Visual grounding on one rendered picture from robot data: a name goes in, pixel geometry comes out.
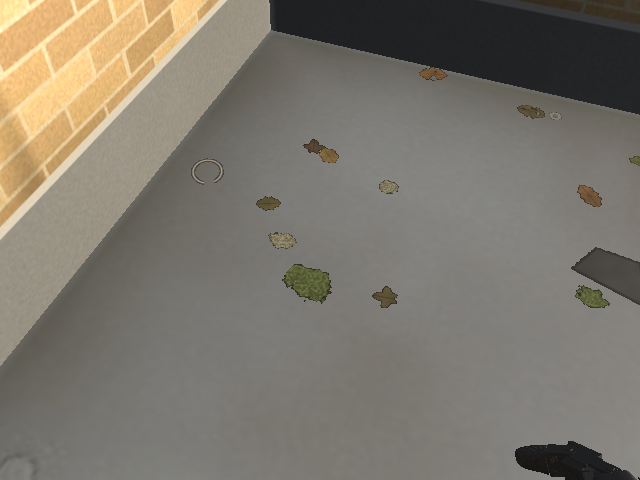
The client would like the robot right hand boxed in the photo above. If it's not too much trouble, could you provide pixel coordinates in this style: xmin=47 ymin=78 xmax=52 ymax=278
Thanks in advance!
xmin=515 ymin=441 xmax=640 ymax=480

